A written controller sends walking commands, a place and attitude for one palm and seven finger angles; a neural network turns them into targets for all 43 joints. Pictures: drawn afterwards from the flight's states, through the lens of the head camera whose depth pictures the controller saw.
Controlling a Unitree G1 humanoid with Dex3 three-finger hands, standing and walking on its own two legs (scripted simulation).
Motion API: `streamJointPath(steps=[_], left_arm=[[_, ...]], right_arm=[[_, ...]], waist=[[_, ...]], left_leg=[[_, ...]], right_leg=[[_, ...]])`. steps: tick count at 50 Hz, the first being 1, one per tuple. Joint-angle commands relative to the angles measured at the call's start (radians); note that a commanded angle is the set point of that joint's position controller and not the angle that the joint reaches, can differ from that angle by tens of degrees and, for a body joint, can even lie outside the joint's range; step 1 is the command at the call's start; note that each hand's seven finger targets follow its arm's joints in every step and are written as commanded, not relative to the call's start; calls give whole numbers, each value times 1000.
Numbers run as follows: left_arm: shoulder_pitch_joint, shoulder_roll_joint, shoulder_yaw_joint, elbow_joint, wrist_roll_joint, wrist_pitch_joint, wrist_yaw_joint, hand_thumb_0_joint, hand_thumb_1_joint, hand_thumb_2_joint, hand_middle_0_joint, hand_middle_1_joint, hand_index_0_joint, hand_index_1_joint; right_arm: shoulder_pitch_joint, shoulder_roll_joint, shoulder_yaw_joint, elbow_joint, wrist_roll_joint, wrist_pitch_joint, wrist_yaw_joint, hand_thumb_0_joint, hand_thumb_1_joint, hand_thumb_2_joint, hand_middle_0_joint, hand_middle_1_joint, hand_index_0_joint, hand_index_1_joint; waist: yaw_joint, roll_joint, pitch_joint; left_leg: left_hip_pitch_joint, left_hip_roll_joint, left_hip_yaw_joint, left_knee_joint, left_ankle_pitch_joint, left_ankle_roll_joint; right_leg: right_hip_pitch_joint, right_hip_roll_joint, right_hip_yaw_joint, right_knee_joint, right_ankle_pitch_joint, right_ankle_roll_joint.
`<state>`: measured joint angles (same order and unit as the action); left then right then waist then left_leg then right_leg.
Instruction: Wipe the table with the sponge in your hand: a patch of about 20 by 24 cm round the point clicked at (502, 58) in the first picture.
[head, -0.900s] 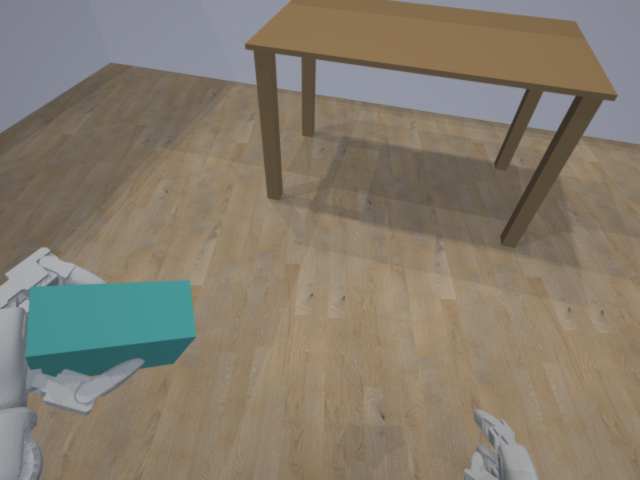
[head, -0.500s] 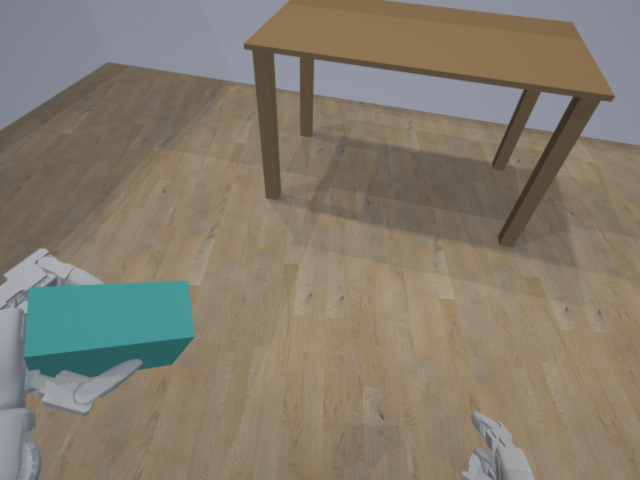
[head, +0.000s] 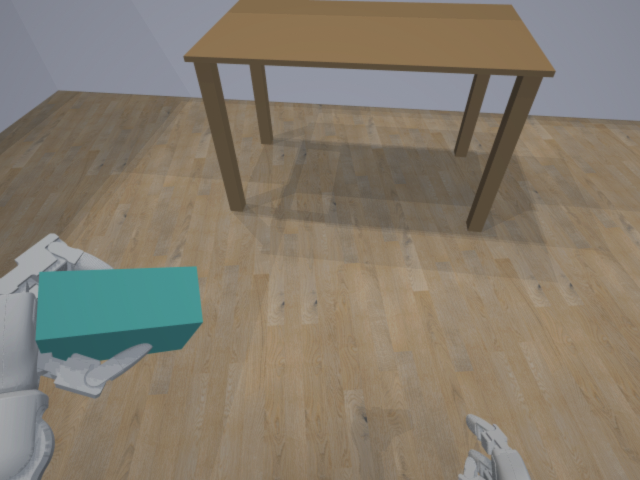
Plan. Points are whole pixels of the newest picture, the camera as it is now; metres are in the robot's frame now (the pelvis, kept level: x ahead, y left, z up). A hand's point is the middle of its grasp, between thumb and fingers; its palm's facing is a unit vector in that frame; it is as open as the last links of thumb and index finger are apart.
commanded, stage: walk to a spot facing it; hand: left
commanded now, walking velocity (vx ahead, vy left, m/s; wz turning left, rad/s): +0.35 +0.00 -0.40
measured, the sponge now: (145, 314) +0.23 +0.20 +0.15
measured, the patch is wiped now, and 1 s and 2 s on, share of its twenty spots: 0.00 0.00 0.00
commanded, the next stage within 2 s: turn to face it in 1.86 s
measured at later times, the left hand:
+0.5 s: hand (185, 194) +0.39 +0.20 +0.18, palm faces +0.25 -0.88 -0.41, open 10.0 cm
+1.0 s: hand (316, 125) +0.56 +0.06 +0.18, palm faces +0.07 -0.87 -0.49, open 10.0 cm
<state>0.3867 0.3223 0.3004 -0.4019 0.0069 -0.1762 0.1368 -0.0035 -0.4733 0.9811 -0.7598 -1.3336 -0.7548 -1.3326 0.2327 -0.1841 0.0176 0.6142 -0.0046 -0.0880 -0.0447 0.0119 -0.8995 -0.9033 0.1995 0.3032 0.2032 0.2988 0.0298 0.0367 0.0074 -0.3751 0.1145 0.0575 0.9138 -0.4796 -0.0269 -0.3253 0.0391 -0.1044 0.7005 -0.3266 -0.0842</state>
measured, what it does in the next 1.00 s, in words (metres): walks ahead, turning right: left foot, then right foot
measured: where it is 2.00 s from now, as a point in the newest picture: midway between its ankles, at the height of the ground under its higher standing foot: (400, 382)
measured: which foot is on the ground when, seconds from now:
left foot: up 0.00-0.44, down 0.46-0.84, up 0.86-1.00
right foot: down 0.00-0.48, up 0.50-0.80, down 0.82-1.00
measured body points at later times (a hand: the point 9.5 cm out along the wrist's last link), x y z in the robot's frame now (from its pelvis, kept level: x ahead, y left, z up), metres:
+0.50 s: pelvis +0.14 +0.00 +0.01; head +0.15 +0.01 +0.46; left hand +0.37 +0.25 +0.20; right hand +0.25 -0.26 -0.07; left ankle +0.19 +0.12 -0.72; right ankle +0.03 -0.06 -0.70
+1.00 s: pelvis +0.28 -0.09 +0.01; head +0.32 -0.12 +0.46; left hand +0.55 +0.10 +0.20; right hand +0.35 -0.38 -0.10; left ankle +0.30 +0.06 -0.61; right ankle +0.29 -0.19 -0.72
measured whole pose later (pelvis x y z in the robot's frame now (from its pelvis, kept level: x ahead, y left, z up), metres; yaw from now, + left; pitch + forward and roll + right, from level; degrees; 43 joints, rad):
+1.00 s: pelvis +0.28 -0.09 +0.01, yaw -18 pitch -1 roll +0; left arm 0.48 0.35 0.36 -0.53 0.00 -0.20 0.12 0.00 -0.47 0.98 -0.76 -1.34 -0.75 -1.33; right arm 0.15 -0.25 -0.03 0.65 0.01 -0.02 -0.04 0.01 -0.90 -0.90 0.20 0.30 0.20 0.30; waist -0.02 0.04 0.13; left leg -0.54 0.12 0.05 1.31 -0.41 -0.02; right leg -0.33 -0.05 -0.17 0.63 -0.28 -0.05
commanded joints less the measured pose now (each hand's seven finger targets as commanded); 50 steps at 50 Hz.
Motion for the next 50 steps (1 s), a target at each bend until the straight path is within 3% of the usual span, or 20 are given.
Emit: streamJointPath(steps=[1,3,5,16,20,21,22,23,24,26,28,31,36,39,40,41,42,43,45,50], left_arm=[[-45,248,173,-242,-15,-93,31,0,100,1300,-1200,-1600,-1200,-1600],[31,256,197,-270,-23,-116,23,0,100,1300,-1200,-1600,-1200,-1600],[42,264,221,-281,-29,-132,23,0,100,1300,-1200,-1600,-1200,-1600],[82,221,177,-238,-40,-106,31,0,100,1300,-1200,-1600,-1200,-1600],[18,228,165,-292,-37,-102,34,0,100,1300,-1200,-1600,-1200,-1600],[3,227,164,-314,-37,-107,34,0,100,1300,-1200,-1600,-1200,-1600],[-15,230,170,-344,-38,-115,34,0,100,1300,-1200,-1600,-1200,-1600],[-32,235,175,-378,-38,-127,37,0,100,1300,-1200,-1600,-1200,-1600],[-62,251,176,-380,-32,-136,43,0,100,1300,-1200,-1600,-1200,-1600],[-90,265,167,-353,-26,-119,31,0,100,1300,-1200,-1600,-1200,-1600],[-103,221,136,-368,-17,-109,28,0,100,1300,-1200,-1600,-1200,-1600],[-35,202,150,-375,-12,-99,28,0,100,1300,-1200,-1600,-1200,-1600],[15,192,179,-270,-22,-95,22,0,100,1300,-1200,-1600,-1200,-1600],[-1,197,183,-245,-25,-91,17,0,100,1300,-1200,-1600,-1200,-1600],[-2,191,169,-243,-24,-82,16,0,100,1300,-1200,-1600,-1200,-1600],[-24,235,187,-261,-13,-76,21,0,100,1300,-1200,-1600,-1200,-1600],[-6,287,248,-270,-17,-79,30,0,100,1300,-1200,-1600,-1200,-1600],[-29,293,265,-312,-26,-90,36,0,100,1300,-1200,-1600,-1200,-1600],[9,298,266,-354,-28,-90,22,0,100,1300,-1200,-1600,-1200,-1600],[39,291,273,-478,-23,-124,38,0,100,1300,-1200,-1600,-1200,-1600]], right_arm=[[-119,-125,-47,-158,-4,-47,-5,0,-900,-900,200,300,200,300],[-109,-120,-43,-142,-6,-10,-3,0,-900,-900,200,300,200,300],[-115,-111,-43,-141,-5,6,0,0,-900,-900,200,300,200,300],[-100,-127,-54,-195,10,-3,-4,0,-900,-900,200,300,200,300],[-77,-139,-58,-193,8,-11,-17,0,-900,-900,200,300,200,300],[-60,-145,-63,-193,6,-13,-24,0,-900,-900,200,300,200,300],[-57,-166,-72,-196,6,-14,-30,0,-900,-900,200,300,200,300],[-58,-164,-72,-193,4,-12,-29,0,-900,-900,200,300,200,300],[-54,-139,-54,-191,0,-18,-28,0,-900,-900,200,300,200,300],[-90,-111,-31,-163,-20,-28,-28,0,-900,-900,200,300,200,300],[-87,-118,-40,-148,-7,-38,-21,0,-900,-900,200,300,200,300],[-77,-128,-48,-149,-4,-51,-19,0,-900,-900,200,300,200,300],[-76,-124,-55,-161,-4,-52,-18,0,-900,-900,200,300,200,300],[-80,-116,-62,-155,8,-36,-21,0,-900,-900,200,300,200,300],[-83,-105,-61,-158,16,-36,-20,0,-900,-900,200,300,200,300],[-79,-86,-62,-159,22,-29,-15,0,-900,-900,200,300,200,300],[-124,-76,-57,-183,18,-28,-14,0,-900,-900,200,300,200,300],[-133,-88,-51,-173,7,-26,-9,0,-900,-900,200,300,200,300],[-121,-103,-62,-151,14,-8,7,0,-900,-900,200,300,200,300],[-146,-115,-64,-139,7,20,7,0,-900,-900,200,300,200,300]], waist=[[-19,-97,-14],[-25,-35,-51],[-31,-59,-111],[-3,-173,-110],[-22,-110,-111],[-37,-72,-137],[-52,50,-180],[-45,211,-229],[-35,227,-192],[-45,193,-65],[-37,148,11],[-20,180,-4],[-45,192,-4],[-22,112,-96],[-10,21,-139],[-11,-188,-187],[3,-363,-210],[-5,-264,-208],[-10,-161,-205],[-48,-119,-134]], left_leg=[[-379,-11,-92,346,50,-20],[-376,-7,-72,346,129,-32],[-375,-4,-52,287,164,-37],[-172,-34,72,-214,185,11],[89,-48,113,-424,287,34],[272,-34,95,-471,328,60],[467,62,-49,-509,343,111],[646,255,-279,-512,411,191],[621,366,-426,-584,447,256],[388,392,-431,-660,236,277],[275,354,-263,-670,212,245],[196,259,-15,-664,243,169],[186,233,105,-617,361,133],[194,170,200,-312,493,102],[150,122,224,-121,505,86],[-34,54,214,152,354,64],[-303,-62,124,394,-79,38],[-341,-19,-17,485,-105,31],[-331,30,-83,486,-9,19],[-228,76,-54,221,112,-6]], right_leg=[[218,-357,706,-458,-39,-168],[250,-304,525,-411,213,-140],[316,-267,401,-383,346,-116],[301,-230,373,-364,374,-122],[208,-180,329,-252,366,-71],[107,-141,293,-126,403,-35],[-44,-90,238,39,334,16],[-245,-25,147,246,-46,61],[-338,-16,120,420,-252,72],[-365,-96,168,547,-197,75],[-370,-145,147,505,-134,81],[-239,-148,34,297,-30,92],[-81,-95,-102,26,56,103],[147,-18,-179,-145,130,91],[246,-32,-128,-197,145,70],[386,-199,152,-229,200,-14],[511,-393,577,-299,456,-134],[485,-468,619,-321,455,-159],[408,-440,544,-331,202,-143],[170,-386,195,-384,213,-99]])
